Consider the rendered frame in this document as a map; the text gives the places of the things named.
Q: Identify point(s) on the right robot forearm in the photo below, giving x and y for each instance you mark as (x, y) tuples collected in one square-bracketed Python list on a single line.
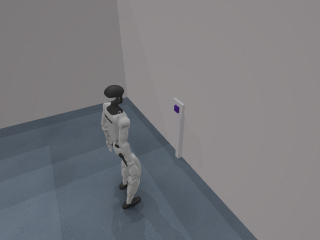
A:
[(127, 155)]

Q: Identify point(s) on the left robot forearm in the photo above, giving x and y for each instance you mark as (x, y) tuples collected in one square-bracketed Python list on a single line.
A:
[(106, 132)]

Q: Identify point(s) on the right robot upper arm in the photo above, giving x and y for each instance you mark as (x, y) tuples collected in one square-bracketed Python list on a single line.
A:
[(123, 124)]

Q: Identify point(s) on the robot right hand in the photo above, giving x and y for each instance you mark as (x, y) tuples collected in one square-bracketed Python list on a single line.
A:
[(133, 171)]

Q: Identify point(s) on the robot head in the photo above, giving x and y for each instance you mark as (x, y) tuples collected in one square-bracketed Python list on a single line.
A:
[(114, 91)]

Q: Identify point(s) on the left robot upper arm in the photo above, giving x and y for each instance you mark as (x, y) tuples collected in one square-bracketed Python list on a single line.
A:
[(103, 119)]

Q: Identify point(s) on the robot left hand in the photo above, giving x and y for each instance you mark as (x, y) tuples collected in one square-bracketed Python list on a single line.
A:
[(108, 143)]

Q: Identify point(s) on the panel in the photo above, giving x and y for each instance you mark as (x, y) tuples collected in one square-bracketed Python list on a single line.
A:
[(180, 126)]

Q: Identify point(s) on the button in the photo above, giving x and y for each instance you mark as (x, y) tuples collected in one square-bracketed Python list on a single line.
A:
[(176, 108)]

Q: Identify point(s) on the robot left shin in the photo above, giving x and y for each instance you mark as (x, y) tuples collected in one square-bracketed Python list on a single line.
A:
[(125, 174)]

